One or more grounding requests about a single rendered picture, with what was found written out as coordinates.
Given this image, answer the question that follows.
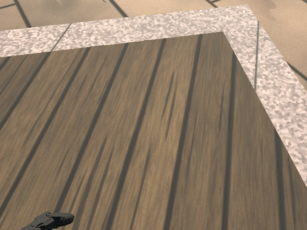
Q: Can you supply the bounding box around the robot left hand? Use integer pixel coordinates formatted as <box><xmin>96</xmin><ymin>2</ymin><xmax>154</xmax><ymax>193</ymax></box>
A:
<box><xmin>21</xmin><ymin>211</ymin><xmax>74</xmax><ymax>230</ymax></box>

